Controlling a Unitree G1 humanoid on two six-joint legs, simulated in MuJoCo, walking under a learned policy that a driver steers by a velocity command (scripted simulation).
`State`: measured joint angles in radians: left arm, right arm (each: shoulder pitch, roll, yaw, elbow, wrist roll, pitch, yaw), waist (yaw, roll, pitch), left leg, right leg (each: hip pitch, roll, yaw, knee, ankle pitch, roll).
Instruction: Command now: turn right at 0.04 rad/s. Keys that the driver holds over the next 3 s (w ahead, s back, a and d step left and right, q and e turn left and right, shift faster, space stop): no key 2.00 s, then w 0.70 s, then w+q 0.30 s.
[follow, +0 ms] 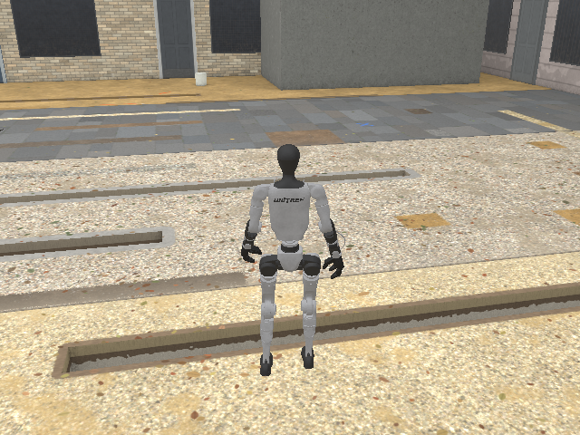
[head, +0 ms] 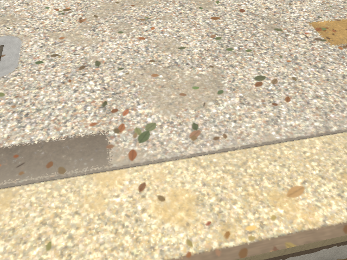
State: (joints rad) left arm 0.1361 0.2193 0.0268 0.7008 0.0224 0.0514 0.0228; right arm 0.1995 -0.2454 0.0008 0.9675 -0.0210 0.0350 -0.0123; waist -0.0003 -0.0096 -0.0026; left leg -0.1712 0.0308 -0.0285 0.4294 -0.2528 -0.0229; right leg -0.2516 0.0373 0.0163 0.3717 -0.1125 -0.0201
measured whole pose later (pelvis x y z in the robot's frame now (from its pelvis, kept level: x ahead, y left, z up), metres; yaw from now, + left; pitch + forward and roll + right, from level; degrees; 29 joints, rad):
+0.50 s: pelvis +0.01 +0.05 +0.01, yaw +1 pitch -1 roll +0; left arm 0.17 0.27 0.02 0.98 0.01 0.03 0.04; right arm 0.18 -0.24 0.04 1.06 -0.02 0.04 0.00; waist -0.01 -0.02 0.02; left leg -0.07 -0.06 -0.01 0.27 -0.18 0.05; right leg -0.17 -0.06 0.04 0.28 -0.09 0.06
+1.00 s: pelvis +0.02 +0.06 +0.01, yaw +1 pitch -1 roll +1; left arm 0.18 0.26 0.01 1.08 0.01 0.01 0.05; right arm 0.22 -0.25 0.03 1.07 -0.02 0.06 0.00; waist 0.00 -0.02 0.01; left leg -0.06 -0.08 -0.02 0.25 -0.18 0.06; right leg -0.18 -0.08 0.04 0.29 -0.10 0.07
